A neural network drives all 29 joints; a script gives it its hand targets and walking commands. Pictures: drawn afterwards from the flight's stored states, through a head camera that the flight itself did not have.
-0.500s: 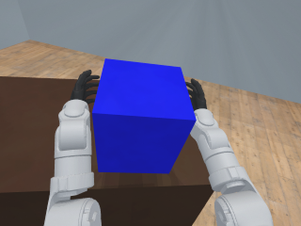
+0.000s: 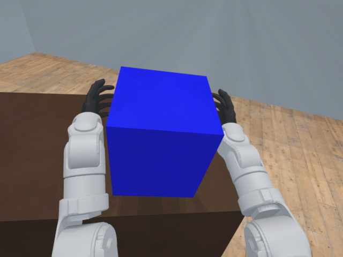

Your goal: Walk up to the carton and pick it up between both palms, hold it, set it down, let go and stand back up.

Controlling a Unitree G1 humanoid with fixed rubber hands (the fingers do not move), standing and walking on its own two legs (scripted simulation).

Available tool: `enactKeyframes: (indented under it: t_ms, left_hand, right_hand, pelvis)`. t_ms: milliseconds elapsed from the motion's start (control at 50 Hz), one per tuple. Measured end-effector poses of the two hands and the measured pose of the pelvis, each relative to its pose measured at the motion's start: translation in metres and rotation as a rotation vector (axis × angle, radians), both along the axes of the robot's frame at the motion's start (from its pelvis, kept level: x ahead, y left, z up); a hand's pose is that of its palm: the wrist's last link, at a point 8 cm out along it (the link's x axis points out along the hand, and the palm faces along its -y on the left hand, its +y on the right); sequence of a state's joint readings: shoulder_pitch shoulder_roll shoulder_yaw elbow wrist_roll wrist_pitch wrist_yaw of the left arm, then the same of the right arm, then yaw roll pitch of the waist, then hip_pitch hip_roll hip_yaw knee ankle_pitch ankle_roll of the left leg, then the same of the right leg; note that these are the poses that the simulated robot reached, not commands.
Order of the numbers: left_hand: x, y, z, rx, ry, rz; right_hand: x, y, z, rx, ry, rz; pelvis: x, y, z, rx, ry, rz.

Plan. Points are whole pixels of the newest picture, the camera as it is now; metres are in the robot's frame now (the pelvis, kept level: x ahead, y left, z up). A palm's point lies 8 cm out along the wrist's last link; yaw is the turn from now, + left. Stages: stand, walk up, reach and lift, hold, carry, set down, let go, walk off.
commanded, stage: hold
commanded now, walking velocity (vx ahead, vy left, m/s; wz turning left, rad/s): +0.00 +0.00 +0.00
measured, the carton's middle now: (159, 136) +0.38 +0.01 +0.14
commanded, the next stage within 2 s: none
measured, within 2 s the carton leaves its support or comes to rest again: neither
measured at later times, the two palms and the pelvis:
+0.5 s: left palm (90, 116) +0.36 +0.16 +0.21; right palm (223, 125) +0.37 -0.14 +0.19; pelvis +0.00 +0.01 +0.00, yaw +0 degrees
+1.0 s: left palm (93, 116) +0.36 +0.16 +0.21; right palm (225, 125) +0.36 -0.14 +0.19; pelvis +0.00 +0.00 +0.00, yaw +0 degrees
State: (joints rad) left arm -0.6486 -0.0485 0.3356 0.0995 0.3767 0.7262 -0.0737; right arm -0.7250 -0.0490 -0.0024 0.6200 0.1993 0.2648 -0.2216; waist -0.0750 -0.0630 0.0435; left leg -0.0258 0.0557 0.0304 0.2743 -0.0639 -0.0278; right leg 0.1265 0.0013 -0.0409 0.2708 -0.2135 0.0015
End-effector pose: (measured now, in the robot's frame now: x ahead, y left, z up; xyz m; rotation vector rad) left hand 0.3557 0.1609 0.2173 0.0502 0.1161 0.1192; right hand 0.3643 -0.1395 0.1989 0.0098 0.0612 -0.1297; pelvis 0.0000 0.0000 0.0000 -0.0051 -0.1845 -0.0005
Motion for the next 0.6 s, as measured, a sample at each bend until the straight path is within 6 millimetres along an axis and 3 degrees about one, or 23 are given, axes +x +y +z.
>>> enactKeyframes:
  t_ms: [600]
  left_hand:
    - [0.0038, 0.0052, -0.0064, -0.003, 0.01, 0.0]
  right_hand:
    - [0.0035, 0.0053, -0.0063, -0.006, 0.01, 0.0]
  pelvis:
    - [-0.0008, 0.0051, 0.0005, -0.002, 0.015, 0.001]
